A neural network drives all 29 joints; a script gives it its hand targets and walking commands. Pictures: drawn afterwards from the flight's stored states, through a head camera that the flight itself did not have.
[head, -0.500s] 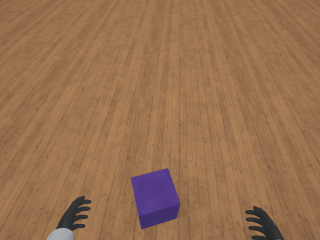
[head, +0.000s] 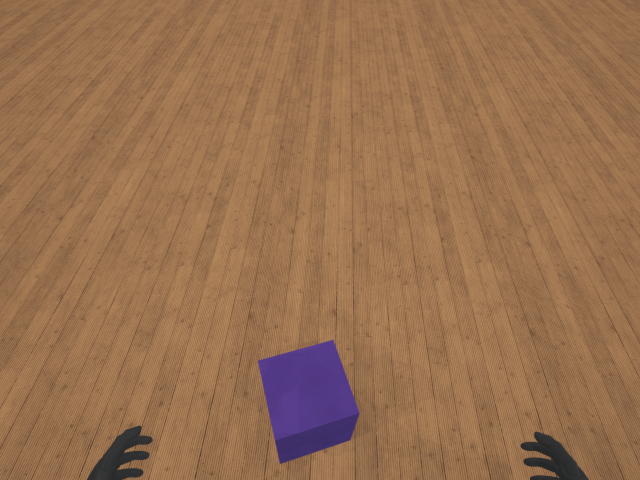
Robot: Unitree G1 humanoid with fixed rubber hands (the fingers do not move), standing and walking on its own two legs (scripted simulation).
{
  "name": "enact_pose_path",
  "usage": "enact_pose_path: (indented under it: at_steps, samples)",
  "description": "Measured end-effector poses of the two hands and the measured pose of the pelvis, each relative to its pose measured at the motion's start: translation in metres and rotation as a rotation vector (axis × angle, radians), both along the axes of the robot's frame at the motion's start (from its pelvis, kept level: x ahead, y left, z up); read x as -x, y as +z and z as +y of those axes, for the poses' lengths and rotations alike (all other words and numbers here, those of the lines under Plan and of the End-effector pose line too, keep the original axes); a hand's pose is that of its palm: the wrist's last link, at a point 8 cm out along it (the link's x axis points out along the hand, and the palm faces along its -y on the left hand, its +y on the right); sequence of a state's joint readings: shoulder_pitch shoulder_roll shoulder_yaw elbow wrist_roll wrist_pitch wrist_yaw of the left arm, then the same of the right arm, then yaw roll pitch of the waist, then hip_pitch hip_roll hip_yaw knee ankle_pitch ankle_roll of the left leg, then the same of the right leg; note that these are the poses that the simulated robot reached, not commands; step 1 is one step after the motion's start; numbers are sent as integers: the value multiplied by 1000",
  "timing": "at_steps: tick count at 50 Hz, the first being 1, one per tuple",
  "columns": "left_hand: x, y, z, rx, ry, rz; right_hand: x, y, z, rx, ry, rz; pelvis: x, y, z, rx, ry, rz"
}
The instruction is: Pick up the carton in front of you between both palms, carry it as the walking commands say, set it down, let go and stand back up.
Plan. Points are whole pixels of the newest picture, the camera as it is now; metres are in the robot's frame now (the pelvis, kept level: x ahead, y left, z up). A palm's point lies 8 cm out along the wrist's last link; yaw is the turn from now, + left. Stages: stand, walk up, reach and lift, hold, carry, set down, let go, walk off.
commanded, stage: stand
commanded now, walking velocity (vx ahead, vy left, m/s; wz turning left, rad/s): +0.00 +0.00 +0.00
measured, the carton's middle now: (306, 402) +0.42 +0.04 -0.65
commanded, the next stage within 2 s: none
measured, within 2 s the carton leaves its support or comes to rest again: neither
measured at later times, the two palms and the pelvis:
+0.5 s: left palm out of the picture +0.09 +0.29 -0.10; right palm out of the picture +0.09 -0.31 -0.08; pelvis -0.02 +0.00 +0.01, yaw +0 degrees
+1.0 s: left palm out of the picture +0.06 +0.30 -0.10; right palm out of the picture +0.07 -0.32 -0.09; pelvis -0.03 -0.01 +0.01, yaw +0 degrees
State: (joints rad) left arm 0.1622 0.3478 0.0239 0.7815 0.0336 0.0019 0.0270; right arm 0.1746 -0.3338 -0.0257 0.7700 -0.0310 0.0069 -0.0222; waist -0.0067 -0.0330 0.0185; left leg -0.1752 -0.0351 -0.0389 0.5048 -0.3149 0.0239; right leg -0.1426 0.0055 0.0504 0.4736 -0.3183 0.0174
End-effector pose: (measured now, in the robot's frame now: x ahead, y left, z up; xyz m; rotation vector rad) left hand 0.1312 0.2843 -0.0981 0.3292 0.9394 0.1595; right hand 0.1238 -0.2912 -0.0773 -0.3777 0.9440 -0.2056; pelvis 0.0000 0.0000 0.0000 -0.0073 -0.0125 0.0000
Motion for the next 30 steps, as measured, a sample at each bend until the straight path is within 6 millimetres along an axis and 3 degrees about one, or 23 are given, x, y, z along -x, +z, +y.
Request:
enact_pose_path:
  at_steps: [30]
  samples:
    - [51,-4,12,-25,27,126,45,-7,-18,7,-39,113,21,8,-3,-3,-2,-31]
